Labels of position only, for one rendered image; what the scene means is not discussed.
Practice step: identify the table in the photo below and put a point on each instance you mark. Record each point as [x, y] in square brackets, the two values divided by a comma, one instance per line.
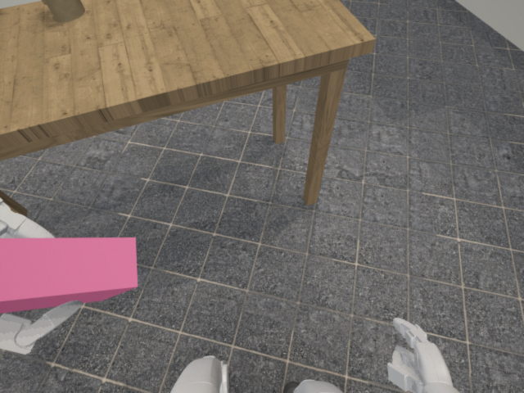
[127, 62]

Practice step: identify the robot left hand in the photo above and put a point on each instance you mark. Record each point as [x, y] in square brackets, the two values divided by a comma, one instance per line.
[17, 334]

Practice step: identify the left robot thigh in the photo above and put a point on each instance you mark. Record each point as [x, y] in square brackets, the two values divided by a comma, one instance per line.
[205, 375]

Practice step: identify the sponge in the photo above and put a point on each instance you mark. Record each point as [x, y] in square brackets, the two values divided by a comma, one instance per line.
[38, 273]

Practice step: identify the robot right hand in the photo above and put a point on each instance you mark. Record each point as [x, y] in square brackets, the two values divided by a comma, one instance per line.
[411, 372]

